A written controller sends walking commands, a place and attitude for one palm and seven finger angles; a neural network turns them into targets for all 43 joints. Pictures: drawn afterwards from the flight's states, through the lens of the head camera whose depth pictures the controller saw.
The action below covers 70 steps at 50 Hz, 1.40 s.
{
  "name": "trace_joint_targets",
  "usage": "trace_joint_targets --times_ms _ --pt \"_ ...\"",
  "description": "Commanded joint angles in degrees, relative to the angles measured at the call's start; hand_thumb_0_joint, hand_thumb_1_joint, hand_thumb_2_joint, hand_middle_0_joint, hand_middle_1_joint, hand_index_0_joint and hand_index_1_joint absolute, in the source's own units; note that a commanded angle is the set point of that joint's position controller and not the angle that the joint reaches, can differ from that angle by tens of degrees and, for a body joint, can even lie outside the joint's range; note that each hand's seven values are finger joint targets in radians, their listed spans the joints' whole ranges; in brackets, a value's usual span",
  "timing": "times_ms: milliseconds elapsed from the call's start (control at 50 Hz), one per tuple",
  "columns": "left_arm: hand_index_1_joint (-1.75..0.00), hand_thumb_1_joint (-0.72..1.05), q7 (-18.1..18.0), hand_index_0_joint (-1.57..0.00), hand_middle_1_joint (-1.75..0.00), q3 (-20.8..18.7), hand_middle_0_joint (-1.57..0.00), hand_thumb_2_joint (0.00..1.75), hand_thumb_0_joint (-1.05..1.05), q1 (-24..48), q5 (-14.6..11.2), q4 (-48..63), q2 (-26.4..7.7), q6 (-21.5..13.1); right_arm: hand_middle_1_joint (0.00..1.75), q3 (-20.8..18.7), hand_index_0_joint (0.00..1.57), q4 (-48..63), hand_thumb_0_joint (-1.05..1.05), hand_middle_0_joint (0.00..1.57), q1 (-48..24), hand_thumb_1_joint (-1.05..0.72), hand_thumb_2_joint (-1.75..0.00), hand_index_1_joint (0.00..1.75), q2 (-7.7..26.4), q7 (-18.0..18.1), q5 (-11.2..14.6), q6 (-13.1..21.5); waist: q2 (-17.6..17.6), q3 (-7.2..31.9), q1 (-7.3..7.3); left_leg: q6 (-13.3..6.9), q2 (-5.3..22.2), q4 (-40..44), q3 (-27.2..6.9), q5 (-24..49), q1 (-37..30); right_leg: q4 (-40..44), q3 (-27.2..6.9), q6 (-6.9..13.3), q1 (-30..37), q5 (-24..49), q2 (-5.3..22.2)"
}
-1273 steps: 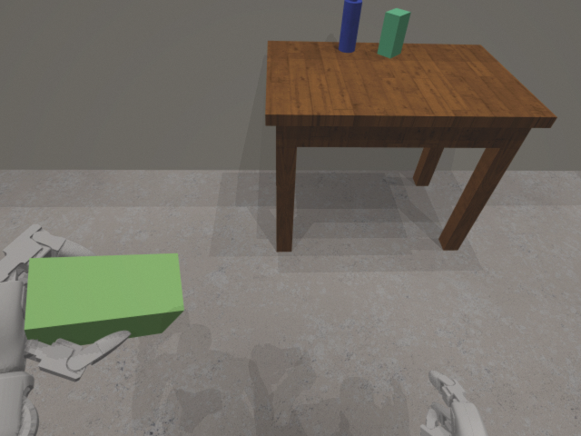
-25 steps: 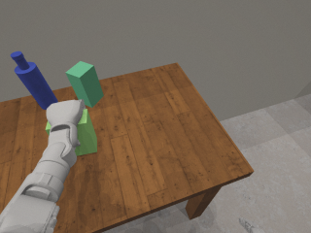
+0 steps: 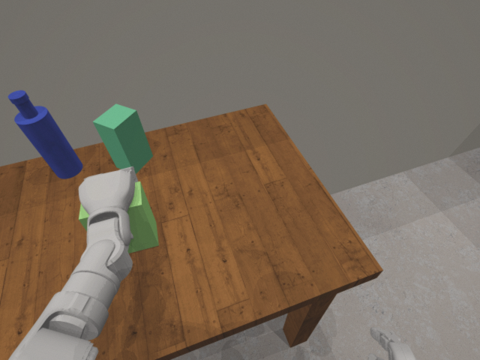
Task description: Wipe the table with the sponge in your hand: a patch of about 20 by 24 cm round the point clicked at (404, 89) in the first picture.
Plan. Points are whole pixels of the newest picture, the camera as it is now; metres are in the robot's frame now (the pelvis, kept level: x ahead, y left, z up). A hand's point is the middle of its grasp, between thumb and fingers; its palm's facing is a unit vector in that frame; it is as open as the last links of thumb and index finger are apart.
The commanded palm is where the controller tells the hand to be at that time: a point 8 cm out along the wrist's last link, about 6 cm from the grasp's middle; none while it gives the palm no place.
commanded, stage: wipe back along the middle lane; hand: left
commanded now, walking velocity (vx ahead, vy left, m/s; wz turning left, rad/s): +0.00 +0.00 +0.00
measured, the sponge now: (126, 228) +0.35 +0.27 -0.02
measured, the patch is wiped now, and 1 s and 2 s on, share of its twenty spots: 0.35 0.55 0.70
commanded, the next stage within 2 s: slide across to the third lane in 1.44 s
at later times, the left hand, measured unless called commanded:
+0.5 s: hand (123, 229) +0.32 +0.24 +0.03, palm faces +0.02 -0.04 -1.00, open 10.6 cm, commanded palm +0.27 +0.23 +0.06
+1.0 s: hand (128, 255) +0.27 +0.22 +0.03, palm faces +0.04 -0.07 -1.00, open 10.6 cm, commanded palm +0.22 +0.20 +0.06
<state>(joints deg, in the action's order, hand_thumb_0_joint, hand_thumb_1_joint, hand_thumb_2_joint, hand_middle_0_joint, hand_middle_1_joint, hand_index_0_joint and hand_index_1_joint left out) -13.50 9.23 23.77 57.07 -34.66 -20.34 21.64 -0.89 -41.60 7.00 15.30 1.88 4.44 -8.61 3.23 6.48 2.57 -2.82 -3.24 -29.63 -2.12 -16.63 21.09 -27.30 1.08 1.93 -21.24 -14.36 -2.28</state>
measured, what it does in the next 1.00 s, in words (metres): stands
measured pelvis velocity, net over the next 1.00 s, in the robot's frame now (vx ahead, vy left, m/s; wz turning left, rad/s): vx -0.01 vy -0.01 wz -0.02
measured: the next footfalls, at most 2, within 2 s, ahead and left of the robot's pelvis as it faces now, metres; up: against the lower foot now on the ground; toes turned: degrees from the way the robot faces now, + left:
none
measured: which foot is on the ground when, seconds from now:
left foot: down 0.00-1.00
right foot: down 0.00-1.00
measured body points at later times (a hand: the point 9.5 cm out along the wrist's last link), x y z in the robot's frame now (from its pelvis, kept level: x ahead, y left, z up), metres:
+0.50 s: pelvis -0.01 +0.00 +0.00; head +0.01 -0.02 +0.45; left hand +0.31 +0.24 +0.09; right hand +0.19 -0.23 -0.11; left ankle -0.03 +0.09 -0.74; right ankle -0.01 -0.10 -0.74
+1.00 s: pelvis -0.01 -0.01 +0.00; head -0.01 -0.04 +0.45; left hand +0.26 +0.22 +0.09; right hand +0.21 -0.22 -0.10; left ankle -0.03 +0.09 -0.74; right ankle -0.01 -0.10 -0.74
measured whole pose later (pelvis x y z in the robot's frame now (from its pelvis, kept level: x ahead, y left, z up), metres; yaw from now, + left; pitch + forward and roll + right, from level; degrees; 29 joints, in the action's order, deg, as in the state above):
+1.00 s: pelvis -0.01 -0.01 +0.00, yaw -1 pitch +4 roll +0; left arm -14.2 16.2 1.4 57.8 -7.0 -16.6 29.3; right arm 1.0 -40.0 2.6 14.5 -0.7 5.2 -7.8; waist 4.2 5.6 5.6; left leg -2.5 -3.1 -30.7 -0.8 -17.3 17.1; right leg -30.4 -0.2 2.4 -18.6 -15.6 -2.5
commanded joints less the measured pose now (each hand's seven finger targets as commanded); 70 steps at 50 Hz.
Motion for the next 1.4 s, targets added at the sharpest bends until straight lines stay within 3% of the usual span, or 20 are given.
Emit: trace_joint_targets --times_ms 0,60,120,240,380,460,520,540,600,620,700,760,820,860,920,1020,1100,1160,1280,1380 --pt "-1.60 0.10 1.20 -1.20 -1.60 -0.16 -1.20 1.30 0.00 9.49 -1.05 5.03 -4.74 1.08 0.30 -1.52 0.20 7.82 0.00 0.20 -6.35 -0.90 -0.90 0.30 7.06 0.65 0.44 2.32 -6.45 12.26 -0.63 1.43 1.72 1.89 -1.60 18.30 -4.41 1.47 -3.13 2.50 8.76 20.77 2.12" --pt "-1.60 0.10 1.61 -1.20 -1.60 -0.01 -1.20 1.30 0.00 9.73 -1.06 4.87 -5.05 2.07 0.30 -1.22 0.20 7.89 0.00 0.20 -6.93 -0.90 -0.90 0.30 7.08 0.79 0.66 2.28 -6.17 10.86 -0.57 1.53 1.70 2.27 -1.97 16.89 -3.89 1.59 -3.15 2.72 7.99 18.67 2.16" --pt "-1.60 0.10 1.81 -1.20 -1.60 1.09 -1.20 1.30 0.00 7.22 -1.28 7.04 -2.95 2.04 0.30 -1.45 0.20 8.59 0.00 0.20 -7.49 -0.90 -0.90 0.30 6.75 0.48 0.71 2.55 -4.54 12.84 -0.26 1.65 1.88 1.87 -1.94 18.30 -5.48 0.97 -3.03 2.86 8.18 19.01 2.06" --pt "-1.60 0.10 1.61 -1.20 -1.60 0.11 -1.20 1.30 0.00 2.49 -2.02 10.68 -3.33 2.84 0.30 -1.11 0.20 9.53 0.00 0.20 -8.68 -0.90 -0.90 0.30 6.68 0.32 0.61 2.96 -6.75 11.83 0.67 1.48 1.98 2.10 -2.36 17.14 -4.70 0.88 -3.59 2.89 8.76 18.36 2.04" --pt "-1.60 0.10 0.81 -1.20 -1.60 1.94 -1.20 1.30 0.00 -3.50 -2.06 16.19 -0.36 4.52 0.30 -0.76 0.20 9.56 0.00 0.20 -11.57 -0.90 -0.90 0.30 6.09 -0.55 0.68 3.93 -6.56 10.24 2.26 2.28 2.70 1.93 -3.54 17.94 -5.17 0.41 -4.10 3.54 7.05 17.46 2.39" --pt "-1.60 0.10 0.81 -1.20 -1.60 3.14 -1.20 1.30 0.00 -3.79 -2.34 19.05 0.63 5.87 0.30 -0.43 0.20 9.70 0.00 0.20 -12.60 -0.90 -0.90 0.30 5.90 -0.54 0.77 3.90 -6.79 10.46 2.16 2.24 2.73 2.10 -3.81 16.94 -5.72 0.34 -4.37 3.60 6.97 16.11 2.27" --pt "-1.60 0.10 0.79 -1.20 -1.60 1.90 -1.20 1.30 0.00 -4.14 -2.00 19.17 -0.86 6.56 0.30 -0.33 0.20 9.28 0.00 0.20 -13.08 -0.90 -0.90 0.30 5.98 -0.27 0.78 3.79 -6.79 9.84 2.21 2.30 2.63 2.01 -3.87 15.98 -5.76 0.42 -4.92 3.67 6.52 15.18 2.03" --pt "-1.60 0.10 1.03 -1.20 -1.60 4.33 -1.20 1.30 0.00 -4.67 -1.92 19.70 1.65 6.67 0.30 -0.15 0.20 9.64 0.00 0.20 -13.30 -0.90 -0.90 0.30 5.54 -0.35 0.77 3.86 -6.59 9.97 2.13 2.26 2.71 2.01 -3.83 16.24 -6.10 0.16 -4.21 3.59 6.48 14.85 2.19" --pt "-1.60 0.10 1.35 -1.20 -1.60 5.24 -1.20 1.30 0.00 -7.57 -1.85 20.89 2.32 6.52 0.30 -0.03 0.20 10.03 0.00 0.20 -13.58 -0.90 -0.90 0.30 5.33 -0.83 0.76 3.92 -6.84 10.11 2.52 2.19 2.67 1.56 -4.03 17.26 -6.36 -0.30 -4.34 3.71 6.84 15.91 1.99" --pt "-1.60 0.10 1.49 -1.20 -1.60 5.48 -1.20 1.30 0.00 -7.24 -2.21 22.29 2.62 6.54 0.30 -0.11 0.20 10.44 0.00 0.20 -14.07 -0.90 -0.90 0.30 5.22 -0.95 0.90 3.76 -5.43 10.14 2.29 2.32 2.87 1.72 -4.18 17.34 -6.74 -0.55 -4.09 3.73 6.79 15.65 2.06" --pt "-1.60 0.10 1.39 -1.20 -1.60 3.95 -1.20 1.30 0.00 -10.57 -2.50 23.82 1.03 6.69 0.30 0.15 0.20 10.39 0.00 0.20 -14.05 -0.90 -0.90 0.30 5.27 -0.93 0.78 3.88 -6.76 9.43 2.84 2.06 2.48 1.61 -3.89 16.74 -5.86 -0.29 -5.12 3.68 8.07 16.85 1.99" --pt "-1.60 0.10 1.69 -1.20 -1.60 6.69 -1.20 1.30 0.00 -14.04 -2.65 26.52 3.71 6.80 0.30 0.11 0.20 11.09 0.00 0.20 -14.87 -0.90 -0.90 0.30 4.98 -1.69 0.87 3.91 -6.42 8.80 2.98 1.94 2.77 1.53 -4.35 17.70 -6.50 -0.65 -4.88 3.75 7.82 16.82 1.92" --pt "-1.60 0.10 1.55 -1.20 -1.60 4.99 -1.20 1.30 0.00 -17.49 -3.18 29.05 2.23 6.71 0.30 0.03 0.20 11.50 0.00 0.20 -15.06 -0.90 -0.90 0.30 4.95 -2.17 1.02 4.02 -7.75 9.08 3.17 1.81 2.72 1.50 -4.27 17.73 -6.07 -0.99 -5.17 3.64 9.49 18.48 1.88" --pt "-1.60 0.10 1.66 -1.20 -1.60 6.20 -1.20 1.30 0.00 -19.88 -3.07 30.43 3.06 6.97 0.30 0.32 0.20 11.76 0.00 0.20 -15.72 -0.90 -0.90 0.30 4.80 -2.36 1.04 3.98 -7.45 7.51 3.57 1.60 2.63 1.86 -4.45 16.88 -5.85 -0.47 -5.66 3.67 9.09 17.03 1.76" --pt "-1.60 0.10 1.77 -1.20 -1.60 8.26 -1.20 1.30 0.00 -18.55 -2.53 32.73 4.38 7.36 0.30 0.16 0.20 11.78 0.00 0.20 -16.29 -0.90 -0.90 0.30 4.55 -2.68 1.14 3.88 -6.29 7.05 3.02 1.46 2.99 1.95 -4.54 16.49 -6.77 -0.77 -5.18 3.75 8.11 15.70 1.63" --pt "-1.60 0.10 1.66 -1.20 -1.60 5.38 -1.20 1.30 0.00 -22.21 -2.77 33.72 1.57 7.55 0.30 0.26 0.20 11.49 0.00 0.20 -16.56 -0.90 -0.90 0.30 4.66 -2.59 1.14 4.14 -7.71 6.68 3.74 1.10 2.43 2.08 -4.12 14.58 -6.29 0.21 -6.89 3.64 9.74 15.51 1.54" --pt "-1.60 0.10 2.10 -1.20 -1.60 7.21 -1.20 1.30 0.00 -23.26 -2.11 33.64 2.93 7.74 0.30 0.58 0.20 11.44 0.00 0.20 -16.97 -0.90 -0.90 0.30 4.37 -2.63 1.08 4.33 -7.54 4.33 3.88 0.87 2.19 2.15 -4.01 13.60 -6.31 1.23 -7.30 3.71 8.62 13.43 1.54" --pt "-1.60 0.10 2.33 -1.20 -1.60 7.80 -1.20 1.30 0.00 -25.27 -2.24 35.18 3.39 7.17 0.30 0.53 0.20 11.80 0.00 0.20 -17.16 -0.90 -0.90 0.30 4.21 -3.06 1.04 4.43 -7.12 5.72 4.00 0.70 2.14 1.83 -4.05 14.27 -6.91 0.77 -7.40 3.75 9.35 14.31 1.48" --pt "-1.60 0.10 2.01 -1.20 -1.60 7.11 -1.20 1.30 0.00 -27.62 -2.46 36.04 2.95 6.68 0.30 0.32 0.20 11.70 0.00 0.20 -17.83 -0.90 -0.90 0.30 4.09 -3.09 0.99 4.55 -8.41 4.17 4.29 0.52 2.01 1.67 -3.77 12.42 -6.80 2.18 -8.29 3.50 9.03 12.41 1.56" --pt "-1.60 0.10 2.06 -1.20 -1.60 9.12 -1.20 1.30 0.00 -30.45 -2.49 38.29 4.52 6.40 0.30 0.26 0.20 12.07 0.00 0.20 -18.47 -0.90 -0.90 0.30 3.64 -3.62 0.98 4.69 -8.08 4.01 4.42 0.33 1.91 1.41 -3.58 12.84 -7.53 2.47 -8.47 3.41 9.29 13.04 1.58"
